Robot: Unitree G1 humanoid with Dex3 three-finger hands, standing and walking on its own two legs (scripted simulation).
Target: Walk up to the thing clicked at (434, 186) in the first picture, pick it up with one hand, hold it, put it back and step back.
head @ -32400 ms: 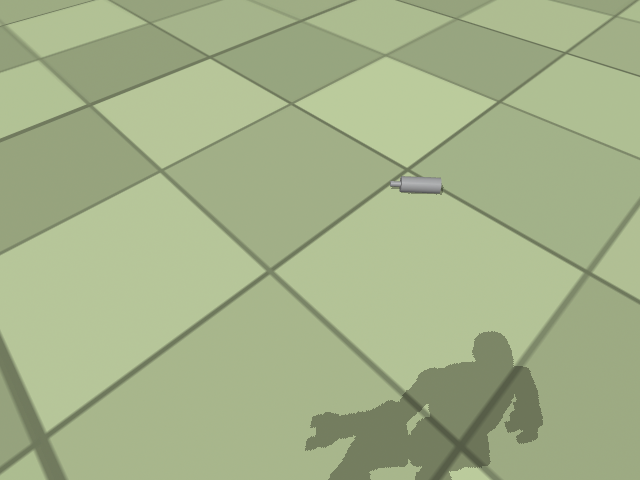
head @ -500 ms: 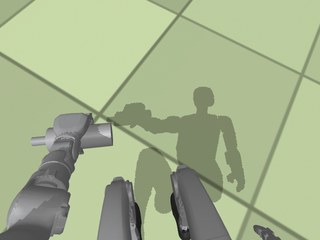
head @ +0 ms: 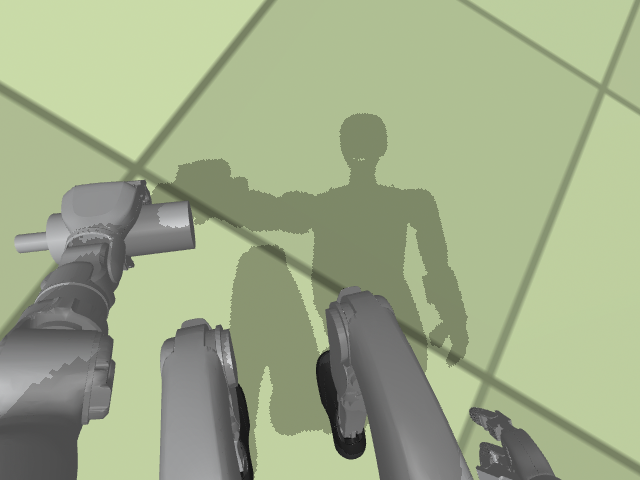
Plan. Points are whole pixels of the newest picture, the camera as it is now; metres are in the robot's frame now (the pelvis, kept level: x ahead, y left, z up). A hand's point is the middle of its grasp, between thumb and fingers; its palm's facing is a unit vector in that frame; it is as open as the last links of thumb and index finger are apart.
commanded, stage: crouch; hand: left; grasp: from above
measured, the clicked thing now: (109, 233) +0.46 +0.23 -0.20
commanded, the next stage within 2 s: lower in 0.64 s
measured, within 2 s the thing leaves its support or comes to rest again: neither
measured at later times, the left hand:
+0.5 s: hand (133, 232) +0.47 +0.21 -0.25, palm faces -0.47 +0.01 -0.88, open 10.3 cm
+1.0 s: hand (138, 232) +0.48 +0.21 -0.29, palm faces -0.47 +0.01 -0.88, open 10.2 cm
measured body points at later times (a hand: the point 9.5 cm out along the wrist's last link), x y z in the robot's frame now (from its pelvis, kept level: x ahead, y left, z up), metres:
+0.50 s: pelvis -0.01 +0.00 -0.06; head +0.25 +0.03 +0.31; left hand +0.49 +0.21 -0.19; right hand +0.00 -0.27 -0.17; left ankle +0.07 +0.11 -0.40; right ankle +0.08 -0.11 -0.40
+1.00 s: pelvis -0.01 +0.00 -0.09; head +0.25 +0.04 +0.27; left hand +0.50 +0.21 -0.24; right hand -0.01 -0.27 -0.19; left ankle +0.07 +0.11 -0.40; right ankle +0.08 -0.11 -0.40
